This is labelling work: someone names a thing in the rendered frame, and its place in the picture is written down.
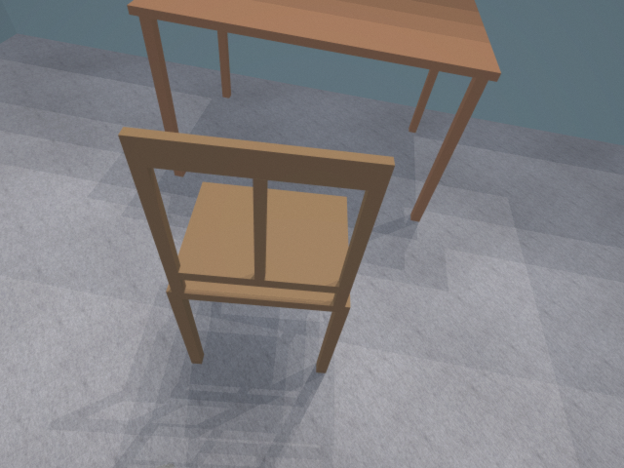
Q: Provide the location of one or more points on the chair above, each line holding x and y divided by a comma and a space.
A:
255, 245

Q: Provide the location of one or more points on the table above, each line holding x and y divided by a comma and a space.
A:
440, 35

